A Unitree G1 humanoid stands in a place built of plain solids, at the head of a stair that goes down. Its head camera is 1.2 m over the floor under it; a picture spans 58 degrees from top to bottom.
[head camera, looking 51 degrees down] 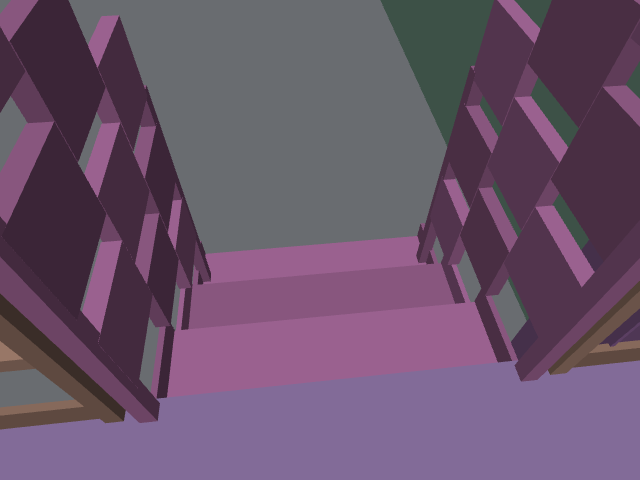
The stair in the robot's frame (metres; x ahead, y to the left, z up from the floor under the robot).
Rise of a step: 0.17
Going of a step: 0.30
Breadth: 1.12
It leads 6 degrees to the left of straight ahead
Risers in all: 4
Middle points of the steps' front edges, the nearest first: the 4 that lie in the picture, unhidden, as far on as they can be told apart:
0.47 -0.06 0.00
0.77 -0.03 -0.17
1.06 0.00 -0.34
1.36 0.04 -0.52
